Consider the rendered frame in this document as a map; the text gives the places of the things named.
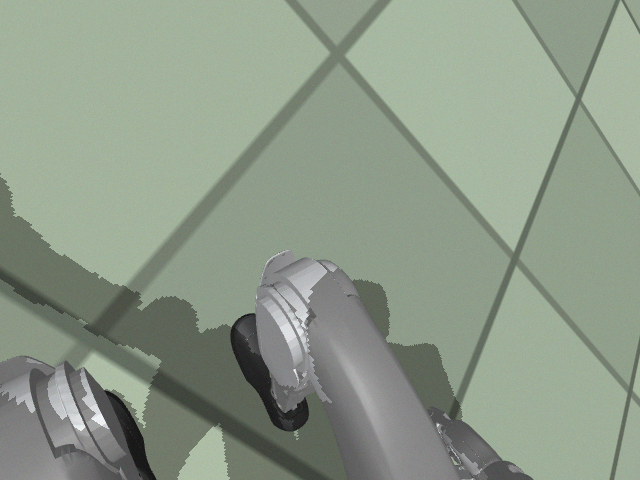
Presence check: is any right robot foot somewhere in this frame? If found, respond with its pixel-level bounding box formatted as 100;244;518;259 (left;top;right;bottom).
230;313;309;432

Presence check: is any right robot hand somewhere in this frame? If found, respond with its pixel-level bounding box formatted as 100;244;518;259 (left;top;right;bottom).
427;406;503;480

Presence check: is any left robot foot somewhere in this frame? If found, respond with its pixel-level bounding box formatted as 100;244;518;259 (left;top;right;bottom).
104;390;157;480

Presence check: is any right robot arm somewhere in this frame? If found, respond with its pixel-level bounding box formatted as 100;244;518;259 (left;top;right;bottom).
478;461;534;480

